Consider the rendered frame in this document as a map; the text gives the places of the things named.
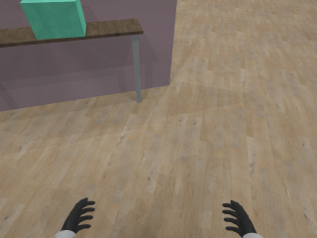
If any robot right hand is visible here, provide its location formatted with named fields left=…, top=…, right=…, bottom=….
left=222, top=200, right=257, bottom=238

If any robot left hand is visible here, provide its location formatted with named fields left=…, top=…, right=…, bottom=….
left=60, top=197, right=95, bottom=234

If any carton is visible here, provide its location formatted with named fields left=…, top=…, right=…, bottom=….
left=20, top=0, right=86, bottom=40

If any table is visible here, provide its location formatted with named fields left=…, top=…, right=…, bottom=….
left=0, top=18, right=144, bottom=103

